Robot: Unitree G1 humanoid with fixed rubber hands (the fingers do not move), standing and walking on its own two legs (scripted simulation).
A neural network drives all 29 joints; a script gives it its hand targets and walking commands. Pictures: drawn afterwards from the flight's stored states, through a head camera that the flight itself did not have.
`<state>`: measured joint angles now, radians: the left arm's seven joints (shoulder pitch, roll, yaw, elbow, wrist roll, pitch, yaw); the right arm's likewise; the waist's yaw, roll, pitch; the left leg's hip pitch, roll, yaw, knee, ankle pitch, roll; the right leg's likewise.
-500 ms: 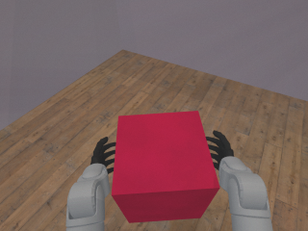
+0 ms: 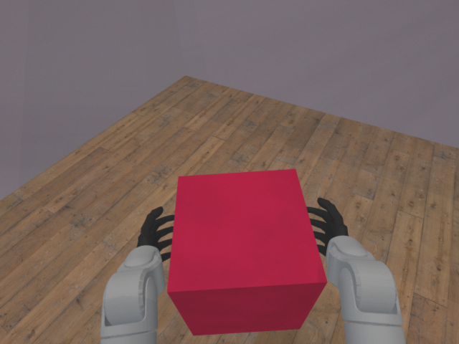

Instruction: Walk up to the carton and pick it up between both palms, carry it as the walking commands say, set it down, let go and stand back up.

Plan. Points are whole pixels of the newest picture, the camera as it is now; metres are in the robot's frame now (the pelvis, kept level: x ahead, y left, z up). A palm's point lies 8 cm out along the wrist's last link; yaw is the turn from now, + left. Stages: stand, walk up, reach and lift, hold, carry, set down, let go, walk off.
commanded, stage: carry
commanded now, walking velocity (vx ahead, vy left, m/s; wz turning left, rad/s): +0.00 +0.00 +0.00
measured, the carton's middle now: (241, 256) +0.29 +0.00 -0.01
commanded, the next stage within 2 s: hold in 0.50 s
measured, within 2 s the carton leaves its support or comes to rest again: neither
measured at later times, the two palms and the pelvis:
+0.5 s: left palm (150, 255) +0.26 +0.15 +0.06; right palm (336, 244) +0.26 -0.15 +0.07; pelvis +0.00 +0.00 +0.00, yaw +0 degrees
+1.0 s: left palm (143, 288) +0.21 +0.15 +0.05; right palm (330, 258) +0.24 -0.14 +0.05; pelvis -0.03 -0.02 +0.01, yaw +11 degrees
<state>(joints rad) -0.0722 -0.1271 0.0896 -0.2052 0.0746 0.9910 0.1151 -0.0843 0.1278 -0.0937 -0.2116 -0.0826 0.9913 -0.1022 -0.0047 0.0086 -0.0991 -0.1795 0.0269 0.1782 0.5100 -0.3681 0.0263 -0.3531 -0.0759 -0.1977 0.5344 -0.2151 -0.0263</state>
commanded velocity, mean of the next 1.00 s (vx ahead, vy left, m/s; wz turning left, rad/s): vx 0.00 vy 0.00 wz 0.00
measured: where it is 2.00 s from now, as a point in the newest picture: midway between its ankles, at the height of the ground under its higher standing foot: outside the picture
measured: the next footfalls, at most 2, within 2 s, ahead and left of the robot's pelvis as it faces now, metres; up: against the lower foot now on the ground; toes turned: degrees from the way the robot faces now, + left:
none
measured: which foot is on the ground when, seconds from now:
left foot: down 0.00-1.00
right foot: down 0.00-1.00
